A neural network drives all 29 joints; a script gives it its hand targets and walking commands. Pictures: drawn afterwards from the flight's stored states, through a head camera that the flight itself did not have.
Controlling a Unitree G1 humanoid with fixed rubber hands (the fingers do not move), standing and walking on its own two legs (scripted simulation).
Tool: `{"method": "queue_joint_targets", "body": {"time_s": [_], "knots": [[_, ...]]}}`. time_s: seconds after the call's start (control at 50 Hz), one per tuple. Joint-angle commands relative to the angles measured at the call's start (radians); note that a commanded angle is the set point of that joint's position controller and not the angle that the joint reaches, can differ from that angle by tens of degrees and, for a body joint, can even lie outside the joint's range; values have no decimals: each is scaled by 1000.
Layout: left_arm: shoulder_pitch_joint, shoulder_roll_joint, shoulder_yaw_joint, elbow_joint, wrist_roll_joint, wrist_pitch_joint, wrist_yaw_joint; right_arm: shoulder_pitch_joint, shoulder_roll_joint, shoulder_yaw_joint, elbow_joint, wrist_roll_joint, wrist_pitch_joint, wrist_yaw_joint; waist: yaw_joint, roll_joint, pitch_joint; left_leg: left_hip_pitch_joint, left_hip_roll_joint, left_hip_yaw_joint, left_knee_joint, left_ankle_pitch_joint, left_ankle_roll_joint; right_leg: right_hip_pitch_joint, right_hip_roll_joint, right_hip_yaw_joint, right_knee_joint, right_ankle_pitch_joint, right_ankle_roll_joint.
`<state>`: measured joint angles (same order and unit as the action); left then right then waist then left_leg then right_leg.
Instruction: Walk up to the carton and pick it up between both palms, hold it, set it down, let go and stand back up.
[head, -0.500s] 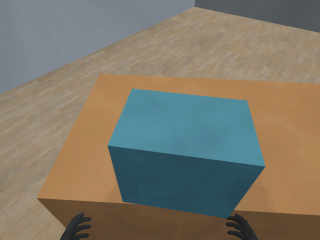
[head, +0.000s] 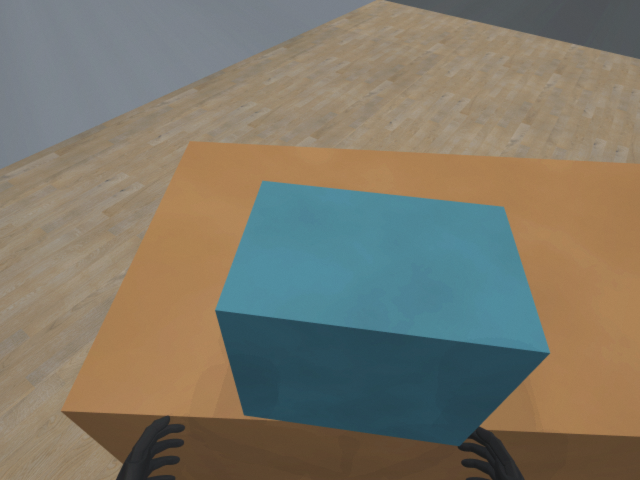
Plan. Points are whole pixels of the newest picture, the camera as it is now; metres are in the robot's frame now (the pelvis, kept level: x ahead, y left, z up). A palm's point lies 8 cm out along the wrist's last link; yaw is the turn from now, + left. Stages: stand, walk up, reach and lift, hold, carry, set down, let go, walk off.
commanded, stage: set down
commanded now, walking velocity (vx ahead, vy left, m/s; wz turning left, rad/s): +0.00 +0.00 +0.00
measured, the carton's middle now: (364, 318) +0.33 -0.06 +0.02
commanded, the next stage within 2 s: let go in 0.36 s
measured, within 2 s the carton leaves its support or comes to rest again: neither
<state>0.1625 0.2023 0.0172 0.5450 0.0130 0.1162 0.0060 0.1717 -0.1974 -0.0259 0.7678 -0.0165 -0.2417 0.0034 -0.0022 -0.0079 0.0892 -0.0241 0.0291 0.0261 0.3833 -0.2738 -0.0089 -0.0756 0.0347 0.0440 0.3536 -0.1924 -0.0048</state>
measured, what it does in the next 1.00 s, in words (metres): stands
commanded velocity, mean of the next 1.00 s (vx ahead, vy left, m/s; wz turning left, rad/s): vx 0.00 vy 0.00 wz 0.00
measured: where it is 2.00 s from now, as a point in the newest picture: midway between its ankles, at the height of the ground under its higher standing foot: outside the picture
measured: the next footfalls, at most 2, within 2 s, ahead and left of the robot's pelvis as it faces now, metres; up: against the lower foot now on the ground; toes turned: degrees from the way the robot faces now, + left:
none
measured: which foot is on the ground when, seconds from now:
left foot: down 0.00-1.00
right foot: down 0.00-1.00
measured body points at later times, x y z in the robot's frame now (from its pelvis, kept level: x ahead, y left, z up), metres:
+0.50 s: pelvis -0.02 +0.01 +0.00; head -0.04 +0.01 +0.45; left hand +0.15 +0.23 -0.08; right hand +0.15 -0.23 -0.09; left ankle -0.04 +0.12 -0.74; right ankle +0.01 -0.12 -0.74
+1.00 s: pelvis -0.03 -0.02 -0.01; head -0.03 -0.02 +0.44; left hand +0.13 +0.22 -0.10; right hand +0.14 -0.26 -0.10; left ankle -0.04 +0.12 -0.74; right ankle +0.01 -0.12 -0.74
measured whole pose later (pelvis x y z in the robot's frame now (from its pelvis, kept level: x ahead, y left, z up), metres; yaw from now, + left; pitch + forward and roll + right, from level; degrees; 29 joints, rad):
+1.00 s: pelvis -0.03 -0.02 -0.01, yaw -1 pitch -4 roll +0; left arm 0.20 0.23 0.01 0.61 0.03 0.02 -0.01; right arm 0.16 -0.20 -0.05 0.65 -0.04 -0.01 0.01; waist 0.02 0.01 0.07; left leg -0.15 0.06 0.04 0.52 -0.29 -0.03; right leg -0.22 0.06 0.04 0.49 -0.20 -0.03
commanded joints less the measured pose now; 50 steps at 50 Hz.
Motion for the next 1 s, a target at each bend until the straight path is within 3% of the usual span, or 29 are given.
{"method": "queue_joint_targets", "body": {"time_s": [0.0, 0.02, 0.06, 0.14, 0.2, 0.22, 0.28, 0.3, 0.36, 0.48, 0.52, 0.54, 0.62, 0.72, 0.84, 0.86, 0.88, 0.9, 0.94, 0.96, 0.98], "knots": [[-33, 106, 30, -129, 1, -32, 6, -43, -106, -19, -90, 14, -41, 6, 10, 28, -146, 9, -39, 59, 2, 420, -52, 44, 8, -59, -18, 342, -15], [-35, 96, 27, -126, -5, -34, 1, -42, -113, -24, -85, 12, -43, 7, -3, 26, -127, 12, -36, 56, -8, 399, -54, 34, 3, -58, -30, 325, -20], [-24, 89, 16, -106, -8, -31, 1, -62, -114, -17, -90, 17, -37, 13, 10, 19, -113, -19, -26, 53, -13, 380, -51, 26, 14, -63, -23, 257, -26], [-66, 87, 7, -134, -17, -19, 8, -79, -116, -32, -104, 13, -11, 22, 22, 59, -92, -35, -21, 54, -33, 315, -57, 8, 14, -73, -38, 143, -38], [-59, 78, -10, -138, -15, -11, 21, -77, -126, -37, -133, -1, 0, 28, 21, 73, -89, -63, -7, 48, -52, 294, -60, 29, 25, -74, -25, 129, -39], [-64, 92, -1, -121, -16, -9, 20, -82, -120, -41, -141, 0, 6, 29, 17, 38, -69, -78, -8, 55, -53, 271, -47, 27, 23, -73, -27, 119, -35], [-69, 93, -11, -122, -22, -11, 22, -71, -117, -46, -144, -10, 17, 26, 6, 28, -65, -100, -7, 59, -63, 218, -42, 54, 15, -64, -23, 108, -33], [-77, 86, -11, -119, -31, -12, 25, -71, -119, -57, -132, -6, 19, 26, 9, 51, -76, -123, -4, 53, -70, 210, -38, 59, 15, -58, -12, 105, -32], [-67, 97, -7, -109, -31, -12, 22, -67, -122, -56, -133, -14, 29, 24, 17, 32, -79, -139, -6, 63, -60, 225, -35, 71, 15, -56, -7, 110, -30], [-101, 82, -6, -106, -40, -13, 25, -95, -119, -50, -173, -17, 46, 17, 21, 12, -53, -194, -7, 64, -94, 90, -26, 104, 13, -55, -6, 39, -23], [-96, 103, 6, -111, -33, -12, 27, -97, -119, -65, -184, -30, 54, 14, 24, 33, -49, -227, -5, 70, -100, 44, -16, 118, 4, -51, 5, 18, -19], [-90, 93, 6, -76, -30, -7, 25, -97, -108, -69, -179, -31, 58, 13, 26, 25, -32, -226, -8, 76, -103, 43, -13, 117, 8, -51, -4, 12, -19], [-103, 87, -8, -117, -24, -11, 34, -86, -102, -70, -167, -39, 63, 11, 16, 43, -42, -242, -7, 71, -110, 37, -15, 142, 6, -38, 7, 7, -20], [-98, 112, 1, -88, -32, -11, 20, -84, -90, -44, -191, -28, 72, -1, 20, -45, -39, -199, -28, 84, -74, 49, 0, 89, -19, -24, -13, -6, -10], [-114, 132, 10, -117, -33, -20, 13, -81, -72, -47, -213, -24, 67, -8, 28, -31, -62, -163, -40, 91, -52, 59, 7, 46, -34, -13, -18, -12, 0], [-95, 128, -4, -111, -45, -20, 12, -65, -70, -35, -210, -20, 68, -8, 15, -38, -69, -166, -36, 75, -53, 44, 3, 56, -32, -18, -18, -23, -3], [68, 175, 50, 1, 42, -91, -5, -6, -148, -72, -144, -26, 183, -6, 45, 29, 39, -124, 34, 13, 90, 20, -5, -251, -105, 111, -1, 197, -11], [93, 186, 47, 30, 34, -114, -4, 22, -157, -76, -150, -31, 242, -4, 16, -39, 88, -120, 34, 30, 127, -122, -9, -352, -115, 141, -41, 100, -21], [43, 206, 61, 25, 31, -138, -18, 105, -105, -59, -164, -15, 272, 2, -25, -79, -28, -122, 22, 11, 134, -74, 2, -275, -126, 189, 7, 186, -49], [28, 149, 52, 13, 27, -143, -20, 103, -123, -67, -163, -16, 275, 5, -28, -98, -76, -154, 19, 28, 158, -98, 2, -225, -119, 183, 15, 198, -57], [42, 129, 46, 21, 23, -145, -27, 110, -138, -63, -141, -9, 275, 8, -17, -74, -105, -157, 0, 22, 162, -105, -4, -233, -139, 216, 2, 151, -76]]}}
